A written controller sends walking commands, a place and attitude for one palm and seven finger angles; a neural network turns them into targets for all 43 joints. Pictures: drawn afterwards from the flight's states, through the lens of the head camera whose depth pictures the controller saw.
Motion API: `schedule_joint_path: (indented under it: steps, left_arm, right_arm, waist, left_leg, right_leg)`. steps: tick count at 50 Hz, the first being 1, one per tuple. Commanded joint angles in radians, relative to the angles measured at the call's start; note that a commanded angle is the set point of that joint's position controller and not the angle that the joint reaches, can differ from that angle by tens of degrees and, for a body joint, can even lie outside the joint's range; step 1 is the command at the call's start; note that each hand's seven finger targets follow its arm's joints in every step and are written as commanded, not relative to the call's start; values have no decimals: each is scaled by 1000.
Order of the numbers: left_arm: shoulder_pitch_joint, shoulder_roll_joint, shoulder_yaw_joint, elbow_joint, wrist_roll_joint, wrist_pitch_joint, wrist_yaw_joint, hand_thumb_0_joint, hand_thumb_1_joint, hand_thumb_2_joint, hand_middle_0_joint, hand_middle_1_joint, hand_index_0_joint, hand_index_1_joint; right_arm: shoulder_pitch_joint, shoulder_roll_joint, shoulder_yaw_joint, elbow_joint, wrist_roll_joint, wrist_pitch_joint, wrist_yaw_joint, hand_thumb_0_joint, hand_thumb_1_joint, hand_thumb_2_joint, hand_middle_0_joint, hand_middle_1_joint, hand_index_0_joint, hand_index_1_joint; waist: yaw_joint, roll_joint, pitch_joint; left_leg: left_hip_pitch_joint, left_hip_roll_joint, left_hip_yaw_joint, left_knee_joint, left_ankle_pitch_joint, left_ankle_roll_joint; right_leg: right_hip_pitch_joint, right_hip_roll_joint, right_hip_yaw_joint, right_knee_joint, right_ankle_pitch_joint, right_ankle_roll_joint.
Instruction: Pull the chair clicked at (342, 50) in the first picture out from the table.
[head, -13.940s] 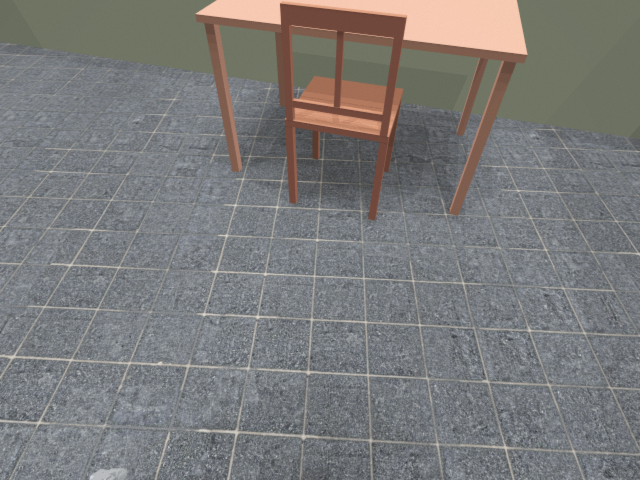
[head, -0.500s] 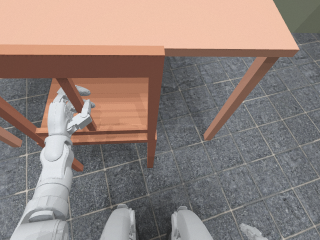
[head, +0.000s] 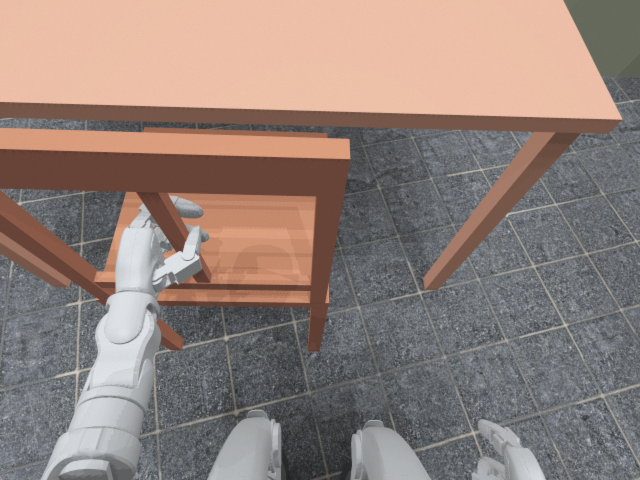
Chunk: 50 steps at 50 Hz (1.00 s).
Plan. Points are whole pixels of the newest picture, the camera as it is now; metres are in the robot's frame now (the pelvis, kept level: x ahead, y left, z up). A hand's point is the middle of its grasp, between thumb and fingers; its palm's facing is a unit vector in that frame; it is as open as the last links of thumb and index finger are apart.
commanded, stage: step backward, pulling the chair out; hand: left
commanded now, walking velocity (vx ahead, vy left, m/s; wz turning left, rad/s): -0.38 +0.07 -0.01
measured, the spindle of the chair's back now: (182, 241) +0.41 +0.19 -0.02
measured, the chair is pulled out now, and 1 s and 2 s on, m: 0.04 0.17 0.22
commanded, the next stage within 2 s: none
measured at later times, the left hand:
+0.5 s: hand (208, 282) +0.34 +0.14 +0.02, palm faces +0.02 -0.99 -0.11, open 5.1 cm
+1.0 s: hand (225, 355) +0.26 +0.11 +0.02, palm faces -0.03 -0.99 -0.13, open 5.2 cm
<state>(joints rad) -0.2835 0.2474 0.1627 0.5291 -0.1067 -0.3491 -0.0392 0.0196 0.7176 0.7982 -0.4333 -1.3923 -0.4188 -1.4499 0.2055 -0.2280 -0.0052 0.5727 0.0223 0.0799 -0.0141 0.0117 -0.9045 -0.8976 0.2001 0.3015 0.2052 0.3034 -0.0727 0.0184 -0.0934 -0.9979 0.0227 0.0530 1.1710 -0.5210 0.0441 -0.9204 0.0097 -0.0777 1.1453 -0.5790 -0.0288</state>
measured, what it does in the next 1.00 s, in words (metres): rises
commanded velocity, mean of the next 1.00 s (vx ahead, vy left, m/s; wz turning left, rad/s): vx -0.38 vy -0.01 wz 0.02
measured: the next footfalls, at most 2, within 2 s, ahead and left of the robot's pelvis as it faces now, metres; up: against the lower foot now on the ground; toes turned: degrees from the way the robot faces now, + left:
left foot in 1.56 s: -0.11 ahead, +0.17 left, +0.00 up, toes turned +1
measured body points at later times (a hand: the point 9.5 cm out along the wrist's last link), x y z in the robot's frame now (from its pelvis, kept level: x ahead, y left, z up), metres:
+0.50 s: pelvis -0.01 +0.01 +0.08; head +0.08 +0.00 +0.52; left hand +0.33 +0.19 +0.03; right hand +0.06 -0.26 -0.04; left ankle +0.02 +0.09 -0.65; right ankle -0.02 -0.11 -0.65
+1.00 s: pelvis -0.07 +0.00 +0.08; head -0.01 +0.00 +0.53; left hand +0.25 +0.16 +0.03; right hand +0.01 -0.28 -0.03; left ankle +0.01 +0.09 -0.65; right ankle -0.02 -0.11 -0.65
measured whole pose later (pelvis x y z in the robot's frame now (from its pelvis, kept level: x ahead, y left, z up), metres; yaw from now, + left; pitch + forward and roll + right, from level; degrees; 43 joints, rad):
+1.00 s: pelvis -0.07 +0.00 +0.08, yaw -1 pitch +2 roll -2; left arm -0.37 0.13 -0.04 1.01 -0.08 -0.24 0.10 0.03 0.71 0.77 -0.27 -1.14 -0.50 -1.45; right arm 0.25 -0.26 -0.01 0.72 0.05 0.01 -0.13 0.01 -0.90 -0.90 0.20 0.30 0.21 0.30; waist -0.05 0.03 0.08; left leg -0.43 0.02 0.07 0.55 -0.15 0.05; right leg -0.37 0.04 -0.04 0.51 -0.18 -0.02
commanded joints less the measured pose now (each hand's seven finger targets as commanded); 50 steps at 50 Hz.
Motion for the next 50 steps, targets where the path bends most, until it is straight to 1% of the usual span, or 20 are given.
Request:
schedule_joint_path:
  steps: [1, 2, 3, 8, 12, 16, 20, 23, 25, 28, 31, 33, 37, 38, 40, 42, 43, 47, 48, 50]
  left_arm:
    - [-171, 144, -37, -107, 71, 124, 137, 0, 900, 900, -500, -1450, -500, -1450]
    - [-174, 117, -64, -17, 77, 151, 143, 0, 900, 900, -500, -1450, -500, -1450]
    - [-215, 115, -74, 29, 80, 159, 149, 0, 900, 900, -500, -1450, -500, -1450]
    - [-368, 116, -88, 184, 82, 116, 144, 0, 900, 900, -500, -1450, -500, -1450]
    - [-362, 72, -119, 255, 75, 89, 124, 0, 900, 900, -500, -1450, -500, -1450]
    - [-332, 66, -118, 239, 72, 76, 114, 0, 900, 900, -500, -1450, -500, -1450]
    - [-240, 69, -99, 184, 72, 71, 106, 0, 900, 900, -500, -1450, -500, -1450]
    - [-217, 98, -76, 160, 70, 73, 110, 0, 900, 900, -500, -1450, -500, -1450]
    - [-247, 79, -106, 159, 69, 74, 113, 0, 900, 900, -500, -1450, -500, -1450]
    - [-279, 114, -100, 191, 73, 78, 128, 0, 900, 900, -500, -1450, -500, -1450]
    - [-322, 86, -137, 221, 67, 80, 132, 0, 900, 900, -500, -1450, -500, -1450]
    - [-332, 108, -128, 246, 67, 79, 139, 0, 900, 900, -500, -1450, -500, -1450]
    - [-364, 70, -163, 277, 58, 72, 141, 0, 900, 900, -500, -1450, -500, -1450]
    - [-358, 97, -140, 286, 60, 72, 146, 0, 900, 900, -500, -1450, -500, -1450]
    - [-375, 55, -178, 292, 59, 69, 146, 0, 900, 900, -500, -1450, -500, -1450]
    - [-383, 56, -180, 300, 58, 64, 149, 0, 900, 900, -500, -1450, -500, -1450]
    - [-381, 79, -165, 304, 60, 65, 154, 0, 900, 900, -500, -1450, -500, -1450]
    - [-400, 39, -201, 311, 63, 60, 155, 0, 900, 900, -500, -1450, -500, -1450]
    - [-403, 62, -185, 312, 63, 60, 159, 0, 900, 900, -500, -1450, -500, -1450]
    - [-401, 31, -203, 304, 64, 60, 155, 0, 900, 900, -500, -1450, -500, -1450]
  right_arm:
    - [119, -140, -29, -116, 31, 41, -77, 0, -900, -900, 200, 300, 200, 300]
    - [119, -147, -26, -95, 32, 53, -86, 0, -900, -900, 200, 300, 200, 300]
    - [121, -156, -26, -83, 30, 59, -93, 0, -900, -900, 200, 300, 200, 300]
    - [133, -162, -34, -42, 21, 63, -109, 0, -900, -900, 200, 300, 200, 300]
    - [113, -149, -38, -32, 10, 52, -100, 0, -900, -900, 200, 300, 200, 300]
    - [91, -145, -39, -33, -2, 33, -90, 0, -900, -900, 200, 300, 200, 300]
    - [78, -144, -43, -45, -8, 19, -82, 0, -900, -900, 200, 300, 200, 300]
    - [74, -150, -51, -48, -1, 11, -90, 0, -900, -900, 200, 300, 200, 300]
    - [75, -142, -48, -42, 7, 7, -97, 0, -900, -900, 200, 300, 200, 300]
    - [78, -151, -53, -21, 14, -1, -112, 0, -900, -900, 200, 300, 200, 300]
    - [63, -141, -45, -6, 21, -10, -119, 0, -900, -900, 200, 300, 200, 300]
    - [59, -149, -47, 8, 23, -17, -125, 0, -900, -900, 200, 300, 200, 300]
    - [35, -141, -40, 21, 27, -44, -128, 0, -900, -900, 200, 300, 200, 300]
    - [37, -150, -44, 28, 27, -50, -132, 0, -900, -900, 200, 300, 200, 300]
    - [33, -145, -39, 28, 29, -63, -128, 0, -900, -900, 200, 300, 200, 300]
    - [29, -143, -38, 30, 29, -77, -128, 0, -900, -900, 200, 300, 200, 300]
    - [34, -153, -42, 36, 30, -82, -129, 0, -900, -900, 200, 300, 200, 300]
    - [40, -149, -35, 42, 30, -106, -126, 0, -900, -900, 200, 300, 200, 300]
    - [44, -160, -39, 48, 29, -111, -129, 0, -900, -900, 200, 300, 200, 300]
    - [40, -152, -31, 48, 24, -119, -128, 0, -900, -900, 200, 300, 200, 300]
  waist:
    - [5, 17, -443]
    - [0, -28, -370]
    - [3, -17, -363]
    - [13, 99, -312]
    - [21, 202, -264]
    - [31, 223, -238]
    - [35, 154, -269]
    - [32, 89, -289]
    - [21, 56, -294]
    - [16, 79, -300]
    - [14, 52, -263]
    - [17, 41, -236]
    - [23, 16, -174]
    - [28, 5, -165]
    - [26, 15, -138]
    - [28, -6, -115]
    - [31, 12, -109]
    - [27, -14, -93]
    - [29, 6, -94]
    - [31, 28, -103]
  left_leg:
    - [517, 33, -90, -354, 472, 2]
    - [488, 49, -105, -395, 463, 3]
    - [510, 56, -105, -422, 518, 4]
    - [695, 131, -166, -514, 831, 13]
    - [832, 191, -231, -586, 944, 30]
    - [883, 221, -244, -630, 969, 38]
    - [916, 230, -226, -615, 1027, 36]
    - [855, 211, -187, -599, 911, 16]
    - [806, 183, -152, -595, 792, -8]
    - [784, 153, -120, -598, 681, -26]
    - [775, 138, -117, -618, 581, -22]
    - [763, 130, -117, -632, 515, -20]
    - [735, 123, -127, -671, 386, -9]
    - [738, 121, -131, -678, 360, -6]
    - [730, 118, -135, -694, 287, -6]
    - [726, 108, -129, -698, 214, -5]
    - [728, 103, -132, -701, 191, -6]
    - [758, 100, -133, -706, 170, -11]
    - [754, 109, -153, -727, 172, -6]
    - [753, 145, -185, -775, 185, 9]
  right_leg:
    - [468, -76, 125, -370, 718, 45]
    - [482, -87, 116, -387, 715, 51]
    - [509, -94, 115, -405, 767, 56]
    - [537, -92, 107, -461, 766, 51]
    - [492, -61, 96, -485, 454, 27]
    - [511, -50, 97, -499, 360, 18]
    - [577, -51, 103, -549, 469, 17]
    - [669, -71, 123, -602, 671, 12]
    - [712, -104, 150, -616, 823, 7]
    - [730, -144, 181, -616, 883, 3]
    - [691, -140, 184, -644, 779, 19]
    - [673, -140, 191, -671, 699, 27]
    - [632, -130, 193, -717, 466, 35]
    - [621, -128, 198, -733, 421, 36]
    - [597, -130, 200, -752, 323, 28]
    - [576, -137, 215, -787, 239, 27]
    - [569, -139, 222, -800, 212, 23]
    - [528, -138, 210, -812, 166, 14]
    - [533, -124, 199, -798, 161, 15]
    - [546, -88, 162, -726, 184, 21]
